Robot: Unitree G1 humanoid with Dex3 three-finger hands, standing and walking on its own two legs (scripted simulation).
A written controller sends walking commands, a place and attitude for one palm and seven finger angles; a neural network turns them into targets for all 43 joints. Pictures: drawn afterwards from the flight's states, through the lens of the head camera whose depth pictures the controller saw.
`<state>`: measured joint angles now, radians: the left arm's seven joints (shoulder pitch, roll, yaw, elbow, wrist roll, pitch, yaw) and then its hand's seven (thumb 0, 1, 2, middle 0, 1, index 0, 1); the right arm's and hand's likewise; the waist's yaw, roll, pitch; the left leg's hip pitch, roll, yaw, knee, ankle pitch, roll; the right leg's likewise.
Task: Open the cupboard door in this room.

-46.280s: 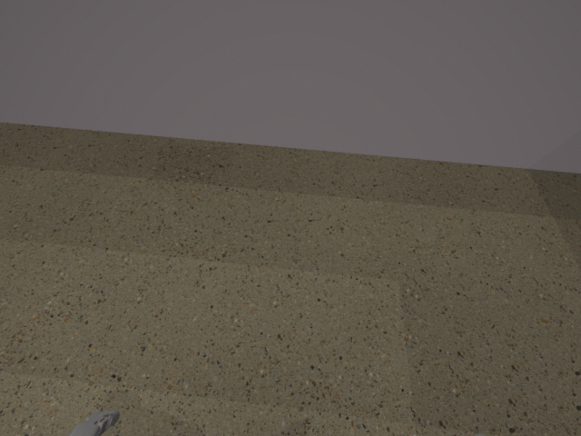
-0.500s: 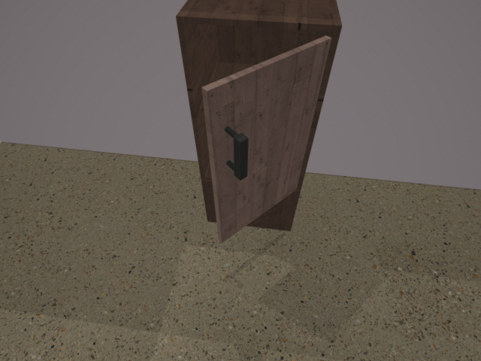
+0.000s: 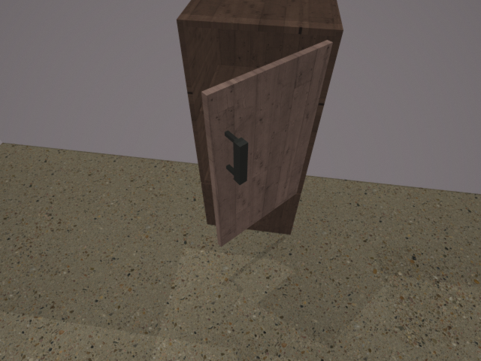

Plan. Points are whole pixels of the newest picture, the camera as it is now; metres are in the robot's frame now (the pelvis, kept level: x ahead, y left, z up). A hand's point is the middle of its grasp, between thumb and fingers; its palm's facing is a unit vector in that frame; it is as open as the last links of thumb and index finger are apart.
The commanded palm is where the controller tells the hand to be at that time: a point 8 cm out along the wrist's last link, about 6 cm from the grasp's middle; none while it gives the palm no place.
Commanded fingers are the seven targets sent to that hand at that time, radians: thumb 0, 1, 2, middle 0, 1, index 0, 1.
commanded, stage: walk to a spot facing it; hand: left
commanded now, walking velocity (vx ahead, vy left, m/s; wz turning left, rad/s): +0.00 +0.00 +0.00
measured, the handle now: (234, 157) +0.55 +0.05 +0.00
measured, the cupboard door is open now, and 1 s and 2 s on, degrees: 47 47 47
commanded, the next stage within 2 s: none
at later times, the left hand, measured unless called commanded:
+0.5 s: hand out of the picture +0.06 +0.17 -0.18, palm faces -0.08 -0.96 -0.27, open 7.4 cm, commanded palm none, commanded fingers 0.00 0.90 0.90 -0.20 -0.30 -0.20 -0.30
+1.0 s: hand out of the picture +0.11 +0.17 -0.17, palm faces -0.30 -0.92 -0.25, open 7.4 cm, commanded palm none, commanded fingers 0.00 0.90 0.90 -0.20 -0.30 -0.20 -0.30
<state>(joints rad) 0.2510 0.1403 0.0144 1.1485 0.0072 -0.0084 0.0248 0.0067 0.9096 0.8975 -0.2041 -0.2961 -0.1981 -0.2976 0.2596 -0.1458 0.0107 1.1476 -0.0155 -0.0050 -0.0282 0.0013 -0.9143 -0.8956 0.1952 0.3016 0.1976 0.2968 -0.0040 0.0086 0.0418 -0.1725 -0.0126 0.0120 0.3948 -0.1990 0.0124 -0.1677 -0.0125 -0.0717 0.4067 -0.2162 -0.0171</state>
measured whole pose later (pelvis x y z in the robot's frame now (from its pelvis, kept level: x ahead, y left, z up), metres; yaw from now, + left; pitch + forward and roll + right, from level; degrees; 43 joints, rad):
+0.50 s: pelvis -0.01 -0.03 -0.02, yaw -9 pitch +0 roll +2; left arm 0.22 0.19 0.09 1.02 0.03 0.05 -0.01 0.01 0.91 0.90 -0.20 -0.30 -0.20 -0.30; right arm 0.22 -0.21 -0.05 1.03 -0.02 0.03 -0.04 0.00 -0.91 -0.90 0.20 0.30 0.20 0.30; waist 0.01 0.04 0.10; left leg -0.27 0.08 0.14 0.61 -0.32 -0.02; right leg -0.33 0.04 0.00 0.66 -0.33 -0.06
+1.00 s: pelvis +0.01 -0.01 +0.00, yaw -25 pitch +3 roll +1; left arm 0.27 0.21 0.09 0.94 0.02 0.04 0.01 0.01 0.90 0.90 -0.21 -0.30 -0.20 -0.30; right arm 0.05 -0.21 -0.04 0.89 0.01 0.04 -0.03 0.00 -0.91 -0.90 0.20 0.30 0.20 0.30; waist 0.06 -0.03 0.07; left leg -0.36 -0.02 -0.05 0.70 -0.40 -0.04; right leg -0.30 0.14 0.26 0.45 -0.17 -0.05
